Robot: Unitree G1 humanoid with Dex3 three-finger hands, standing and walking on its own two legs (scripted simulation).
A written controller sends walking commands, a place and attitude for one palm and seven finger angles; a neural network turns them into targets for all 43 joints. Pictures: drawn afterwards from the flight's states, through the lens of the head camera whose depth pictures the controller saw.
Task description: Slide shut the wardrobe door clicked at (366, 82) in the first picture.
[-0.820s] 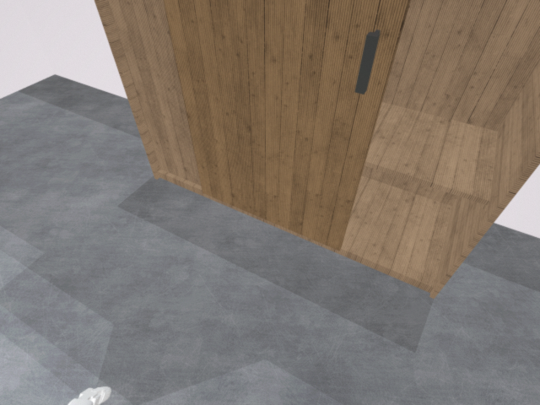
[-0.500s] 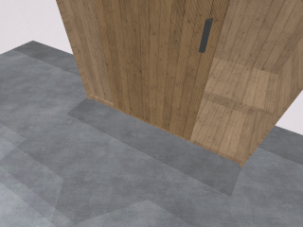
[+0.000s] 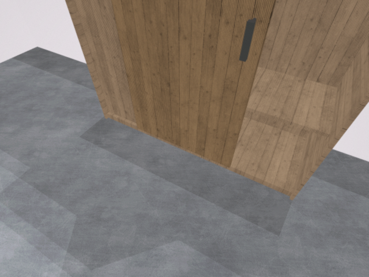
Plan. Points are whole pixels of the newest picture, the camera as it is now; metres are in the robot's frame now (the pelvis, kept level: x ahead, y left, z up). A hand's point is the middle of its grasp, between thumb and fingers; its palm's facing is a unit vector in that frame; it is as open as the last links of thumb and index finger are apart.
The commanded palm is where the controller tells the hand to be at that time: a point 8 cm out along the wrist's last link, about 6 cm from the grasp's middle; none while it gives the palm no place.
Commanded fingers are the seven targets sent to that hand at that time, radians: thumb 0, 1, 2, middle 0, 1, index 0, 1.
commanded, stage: look at it before walking up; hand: left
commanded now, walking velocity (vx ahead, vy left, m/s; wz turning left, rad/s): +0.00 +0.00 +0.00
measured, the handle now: (248, 39) +0.91 -0.19 +0.11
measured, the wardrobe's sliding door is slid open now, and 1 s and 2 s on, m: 0.40 0.40 0.40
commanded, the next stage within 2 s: turn to face it in 0.62 s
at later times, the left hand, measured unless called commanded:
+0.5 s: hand out of the picture +0.09 +0.25 -0.15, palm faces -0.02 -0.94 -0.34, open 7.4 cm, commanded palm none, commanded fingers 0.00 0.90 0.90 -0.20 -0.30 -0.20 -0.30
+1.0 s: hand out of the picture +0.08 +0.22 -0.17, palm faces -0.10 -0.95 -0.29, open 7.4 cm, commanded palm none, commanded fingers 0.00 0.90 0.90 -0.20 -0.30 -0.20 -0.30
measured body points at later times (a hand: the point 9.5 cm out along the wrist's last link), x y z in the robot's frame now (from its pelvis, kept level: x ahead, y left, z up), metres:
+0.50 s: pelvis +0.01 +0.00 +0.00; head +0.02 -0.01 +0.45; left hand +0.09 +0.29 -0.13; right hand +0.10 -0.30 -0.13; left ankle +0.02 +0.12 -0.74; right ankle +0.01 -0.12 -0.74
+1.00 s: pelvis +0.01 -0.01 -0.01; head +0.03 -0.01 +0.44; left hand +0.09 +0.27 -0.15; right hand +0.07 -0.28 -0.15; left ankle +0.02 +0.12 -0.74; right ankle +0.02 -0.12 -0.74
